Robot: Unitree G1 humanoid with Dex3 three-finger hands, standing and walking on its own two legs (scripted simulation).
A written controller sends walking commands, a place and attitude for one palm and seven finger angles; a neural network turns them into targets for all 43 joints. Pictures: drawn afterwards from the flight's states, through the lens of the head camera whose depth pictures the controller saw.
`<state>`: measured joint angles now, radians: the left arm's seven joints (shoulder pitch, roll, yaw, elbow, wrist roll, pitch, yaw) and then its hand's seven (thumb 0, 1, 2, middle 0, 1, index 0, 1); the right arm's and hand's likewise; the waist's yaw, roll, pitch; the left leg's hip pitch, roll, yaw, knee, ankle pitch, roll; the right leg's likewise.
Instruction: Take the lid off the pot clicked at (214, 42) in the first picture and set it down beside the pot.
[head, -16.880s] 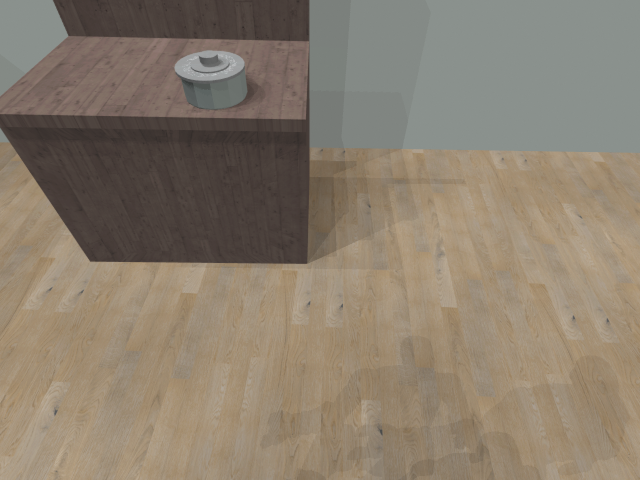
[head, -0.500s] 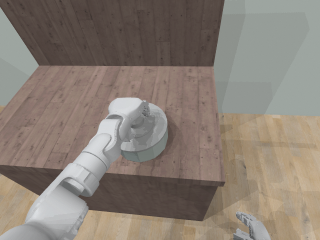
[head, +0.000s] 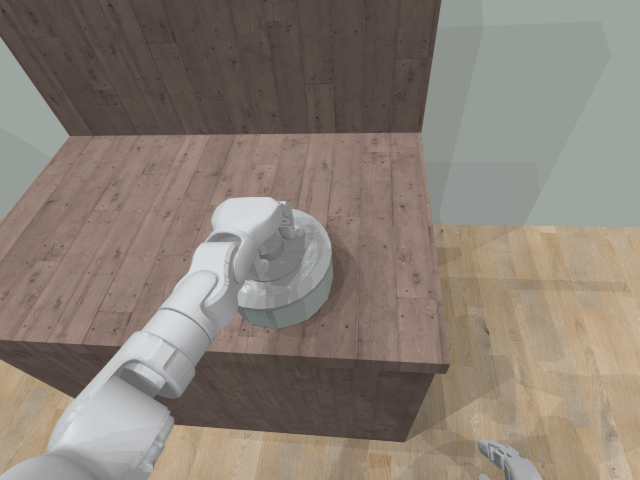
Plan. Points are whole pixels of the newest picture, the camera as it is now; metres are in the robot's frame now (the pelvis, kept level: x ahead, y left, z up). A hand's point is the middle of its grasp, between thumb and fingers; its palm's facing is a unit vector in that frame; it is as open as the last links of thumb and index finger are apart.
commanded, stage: close the fingers and squeeze the knob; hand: left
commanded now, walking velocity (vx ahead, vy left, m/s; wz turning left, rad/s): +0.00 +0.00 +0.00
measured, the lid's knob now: (266, 244) +0.44 +0.09 +0.02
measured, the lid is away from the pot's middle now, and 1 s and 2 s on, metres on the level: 0.01 0.01 0.00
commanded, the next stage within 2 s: lift the lid straight up in 0.70 s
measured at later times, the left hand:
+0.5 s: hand (258, 251) +0.41 +0.10 +0.05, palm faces -0.29 -0.04 -0.96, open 8.0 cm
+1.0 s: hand (263, 248) +0.41 +0.09 +0.05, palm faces -0.32 -0.01 -0.95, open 8.0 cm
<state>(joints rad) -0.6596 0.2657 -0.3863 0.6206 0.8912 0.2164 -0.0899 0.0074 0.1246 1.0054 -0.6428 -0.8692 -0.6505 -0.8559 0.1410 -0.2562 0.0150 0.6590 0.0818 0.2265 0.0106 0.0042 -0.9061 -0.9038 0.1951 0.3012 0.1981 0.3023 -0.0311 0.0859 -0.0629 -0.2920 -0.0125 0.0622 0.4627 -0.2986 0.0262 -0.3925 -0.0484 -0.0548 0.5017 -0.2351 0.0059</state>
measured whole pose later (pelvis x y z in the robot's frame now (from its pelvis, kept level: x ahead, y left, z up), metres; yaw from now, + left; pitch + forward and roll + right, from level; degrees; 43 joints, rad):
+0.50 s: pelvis +0.00 +0.00 +0.00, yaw +1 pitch +7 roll +0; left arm -0.69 0.25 -0.42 0.63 0.90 0.24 -0.10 0.02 0.15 0.90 -0.65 -0.89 -0.66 -0.88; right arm 0.10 -0.24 0.03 0.66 0.08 0.23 0.02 0.00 -0.91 -0.90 0.20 0.30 0.20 0.30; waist -0.02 0.08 -0.06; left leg -0.30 -0.01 0.05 0.48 -0.31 0.02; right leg -0.40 -0.05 -0.06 0.51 -0.25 0.00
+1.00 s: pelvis +0.00 +0.00 +0.00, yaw +0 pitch +7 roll +1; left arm -0.73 0.26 -0.41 0.70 0.89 0.21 -0.12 0.02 0.11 0.91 -0.68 -0.91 -0.70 -0.90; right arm 0.16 -0.26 0.01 0.67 0.08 0.22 -0.01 0.00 -0.91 -0.90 0.20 0.30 0.20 0.30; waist -0.04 0.09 -0.05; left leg -0.30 -0.01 0.06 0.47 -0.29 0.02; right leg -0.40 -0.05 -0.06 0.51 -0.23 0.00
